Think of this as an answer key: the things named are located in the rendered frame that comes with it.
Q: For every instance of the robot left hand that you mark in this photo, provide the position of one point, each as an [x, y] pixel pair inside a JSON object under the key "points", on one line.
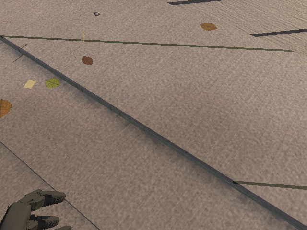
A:
{"points": [[19, 217]]}

